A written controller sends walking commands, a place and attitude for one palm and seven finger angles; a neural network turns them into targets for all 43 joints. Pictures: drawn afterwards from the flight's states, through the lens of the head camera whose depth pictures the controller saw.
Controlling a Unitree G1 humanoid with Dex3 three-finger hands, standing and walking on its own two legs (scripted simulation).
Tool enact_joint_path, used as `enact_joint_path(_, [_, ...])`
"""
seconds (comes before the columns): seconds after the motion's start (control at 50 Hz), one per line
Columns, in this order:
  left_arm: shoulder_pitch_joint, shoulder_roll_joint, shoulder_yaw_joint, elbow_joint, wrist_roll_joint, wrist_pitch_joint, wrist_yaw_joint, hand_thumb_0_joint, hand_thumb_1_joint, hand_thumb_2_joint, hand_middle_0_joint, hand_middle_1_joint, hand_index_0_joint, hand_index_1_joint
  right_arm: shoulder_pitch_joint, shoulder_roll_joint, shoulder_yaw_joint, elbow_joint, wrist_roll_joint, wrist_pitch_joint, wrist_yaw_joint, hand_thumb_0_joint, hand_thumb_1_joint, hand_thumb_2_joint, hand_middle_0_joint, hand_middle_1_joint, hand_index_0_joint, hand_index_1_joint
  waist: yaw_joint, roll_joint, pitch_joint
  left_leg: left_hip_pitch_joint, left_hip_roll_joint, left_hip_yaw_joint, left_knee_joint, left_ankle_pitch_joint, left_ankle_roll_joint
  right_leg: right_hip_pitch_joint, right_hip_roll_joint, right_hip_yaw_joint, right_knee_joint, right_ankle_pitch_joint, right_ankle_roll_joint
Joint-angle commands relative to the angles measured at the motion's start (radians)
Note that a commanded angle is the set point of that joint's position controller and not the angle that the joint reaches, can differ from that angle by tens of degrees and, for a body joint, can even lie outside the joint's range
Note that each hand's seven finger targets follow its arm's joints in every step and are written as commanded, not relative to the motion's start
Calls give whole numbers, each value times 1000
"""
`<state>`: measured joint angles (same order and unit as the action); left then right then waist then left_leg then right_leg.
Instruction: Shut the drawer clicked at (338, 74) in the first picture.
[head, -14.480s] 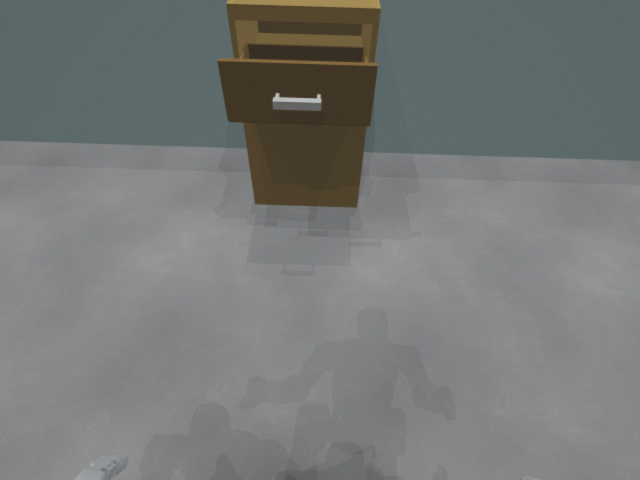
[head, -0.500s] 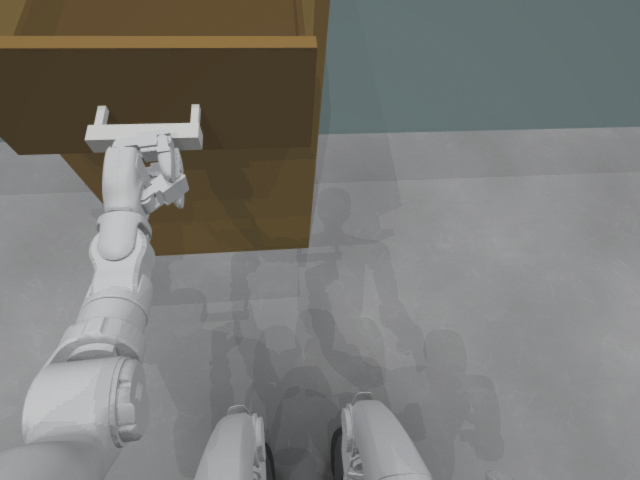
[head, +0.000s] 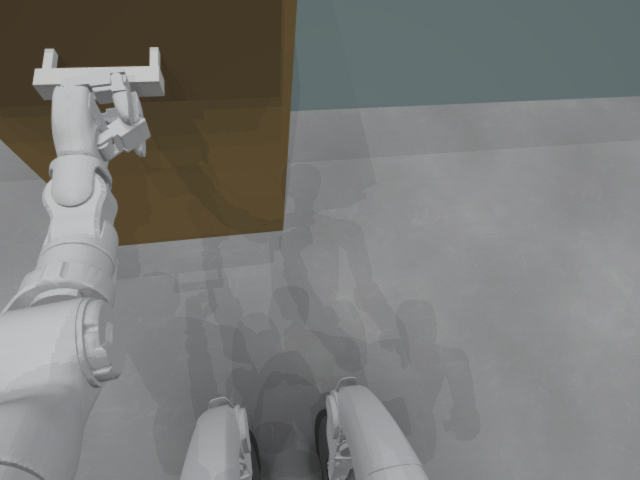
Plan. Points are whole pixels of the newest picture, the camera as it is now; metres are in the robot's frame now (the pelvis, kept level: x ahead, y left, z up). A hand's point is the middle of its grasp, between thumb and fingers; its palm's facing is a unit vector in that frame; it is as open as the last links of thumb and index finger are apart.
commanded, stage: push the drawer shut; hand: left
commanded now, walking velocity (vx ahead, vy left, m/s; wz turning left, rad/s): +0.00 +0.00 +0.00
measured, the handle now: (103, 69) +0.61 +0.19 +0.05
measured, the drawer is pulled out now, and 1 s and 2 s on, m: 0.04 0.00 0.00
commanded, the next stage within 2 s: pull the fist back off the drawer in 0.76 s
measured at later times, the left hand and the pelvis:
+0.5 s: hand (132, 90) +0.58 +0.16 +0.05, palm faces +0.02 -1.00 -0.05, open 3.4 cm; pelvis +0.00 +0.01 -0.01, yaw -1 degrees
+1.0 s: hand (124, 84) +0.59 +0.17 +0.05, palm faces +0.02 -1.00 -0.06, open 3.7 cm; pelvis -0.03 +0.01 -0.03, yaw -2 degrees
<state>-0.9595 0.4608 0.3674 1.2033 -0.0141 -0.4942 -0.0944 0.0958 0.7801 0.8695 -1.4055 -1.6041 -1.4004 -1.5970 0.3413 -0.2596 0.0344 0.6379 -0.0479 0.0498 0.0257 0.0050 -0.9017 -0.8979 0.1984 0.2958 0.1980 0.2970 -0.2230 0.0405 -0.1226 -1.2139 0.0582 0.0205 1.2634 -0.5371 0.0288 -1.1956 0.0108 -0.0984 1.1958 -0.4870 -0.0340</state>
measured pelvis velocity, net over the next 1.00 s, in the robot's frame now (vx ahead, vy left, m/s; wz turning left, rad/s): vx -0.03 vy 0.01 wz -0.03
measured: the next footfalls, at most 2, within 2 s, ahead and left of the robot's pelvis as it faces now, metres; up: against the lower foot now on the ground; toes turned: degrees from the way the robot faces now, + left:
none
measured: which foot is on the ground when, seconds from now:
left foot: down 0.00-1.00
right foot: down 0.00-1.00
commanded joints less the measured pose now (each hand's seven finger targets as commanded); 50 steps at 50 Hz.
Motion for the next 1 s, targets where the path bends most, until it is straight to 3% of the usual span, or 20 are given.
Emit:
enact_joint_path(0.0, [-585,262,42,-260,-18,-86,16,0,900,900,-1400,-1600,-1400,-1600,213,-186,-57,-33,-4,-6,-9,0,-900,-900,200,300,200,300,-40,166,-618,433,-30,-96,-115,418,7,261,33,76,-135,300,14])
enact_joint_path(0.08, [-631,311,62,-239,-3,-69,22,0,900,900,-1400,-1600,-1400,-1600,226,-191,-51,-29,-7,2,-6,0,-900,-900,200,300,200,300,-51,173,-594,399,-28,-95,-110,397,9,258,35,79,-143,286,15])
enact_joint_path(0.14, [-656,294,45,-222,7,-64,23,0,900,900,-1400,-1600,-1400,-1600,236,-192,-50,-26,-10,6,-4,0,-900,-900,200,300,200,300,-63,181,-616,426,-24,-109,-102,423,7,222,37,69,-131,287,14])
enact_joint_path(0.2, [-687,355,85,-214,12,-59,28,0,900,900,-1400,-1600,-1400,-1600,254,-198,-46,-25,-15,8,-3,0,-900,-900,200,300,200,300,-67,193,-614,414,-22,-108,-98,426,9,226,40,70,-130,290,13])
enact_joint_path(0.26, [-734,351,69,-208,21,-49,27,0,900,900,-1400,-1600,-1400,-1600,260,-198,-42,-22,-17,11,0,0,-900,-900,200,300,200,300,-85,204,-598,401,-19,-113,-91,417,9,204,41,67,-131,279,15])
enact_joint_path(0.3, [-738,384,90,-198,29,-45,28,0,900,900,-1400,-1600,-1400,-1600,276,-201,-42,-23,-19,11,1,0,-900,-900,200,300,200,300,-80,215,-626,409,-20,-116,-86,436,10,210,43,67,-122,293,12])
enact_joint_path(0.32, [-743,378,84,-193,30,-40,25,0,900,900,-1400,-1600,-1400,-1600,277,-201,-41,-21,-19,13,2,0,-900,-900,200,300,200,300,-89,220,-634,417,-18,-117,-82,449,9,204,43,64,-123,303,13])
enact_joint_path(0.34, [-746,413,105,-193,34,-37,25,0,900,900,-1400,-1600,-1400,-1600,280,-204,-40,-20,-20,15,1,0,-900,-900,200,300,200,300,-81,231,-636,411,-17,-116,-77,453,8,205,42,67,-122,305,12])
enact_joint_path(0.38, [-759,417,100,-173,42,-25,25,0,900,900,-1400,-1600,-1400,-1600,288,-204,-35,-22,-21,18,3,0,-900,-900,200,300,200,300,-91,235,-625,400,-15,-120,-76,450,9,196,44,64,-121,299,12])
enact_joint_path(0.42, [-825,403,80,-169,42,-18,23,0,900,900,-1400,-1600,-1400,-1600,297,-206,-35,-12,-20,18,0,0,-900,-900,200,300,200,300,-123,219,-598,394,-11,-129,-70,433,12,157,46,60,-123,278,16])
enact_joint_path(0.48, [-872,391,56,-160,50,-4,31,0,900,900,-1400,-1600,-1400,-1600,305,-206,-31,-7,-22,12,0,0,-900,-900,200,300,200,300,-135,250,-589,387,-13,-133,-68,396,13,124,47,56,-125,236,15])
enact_joint_path(0.54, [-932,378,34,-169,52,-4,39,0,900,900,-1400,-1600,-1400,-1600,313,-211,-30,5,-27,4,-1,0,-900,-900,200,300,200,300,-150,306,-595,452,-9,-163,-74,401,1,44,46,40,-115,211,9])
enact_joint_path(0.62, [-987,364,9,-167,53,5,46,0,900,900,-1400,-1600,-1400,-1600,318,-216,-26,12,-29,-11,-1,0,-900,-900,200,300,200,300,-175,325,-608,466,-7,-175,-72,367,2,4,48,36,-116,187,9])
enact_joint_path(0.68, [-1002,390,10,-125,61,23,55,0,900,900,-1400,-1600,-1400,-1600,314,-219,-16,13,-27,-24,-7,0,-900,-900,200,300,200,300,-187,298,-563,384,-11,-167,-77,265,11,10,48,42,-124,132,11])
enact_joint_path(0.76, [-1036,393,-20,-114,65,38,55,0,900,900,-1400,-1600,-1400,-1600,305,-223,-4,10,-23,-47,-17,0,-900,-900,200,300,200,300,-205,313,-559,350,-11,-168,-83,192,16,-10,47,48,-124,93,12])
enact_joint_path(0.8, [-1044,428,-8,-108,69,39,54,0,900,900,-1400,-1600,-1400,-1600,310,-225,2,12,-23,-58,-22,0,-900,-900,200,300,200,300,-205,335,-561,343,-8,-168,-87,173,16,-11,46,50,-121,81,10])
enact_joint_path(0.84, [-1047,421,-19,-106,63,47,50,0,900,900,-1400,-1600,-1400,-1600,302,-229,5,12,-19,-69,-27,0,-900,-900,200,300,200,300,-211,322,-560,332,-5,-174,-90,147,16,-15,45,48,-121,71,13])
enact_joint_path(0.96, [-1050,473,20,-114,63,63,36,0,900,900,-1400,-1600,-1400,-1600,311,-232,9,2,-21,-79,-25,0,-900,-900,200,300,200,300,-192,343,-579,313,-7,-174,-83,151,15,5,46,47,-113,74,9])
enact_joint_path(0.98, [-1033,472,24,-94,66,69,35,0,900,900,-1400,-1600,-1400,-1600,312,-233,9,-1,-20,-79,-24,0,-900,-900,200,300,200,300,-187,320,-567,301,-7,-178,-86,138,14,6,46,45,-113,66,9])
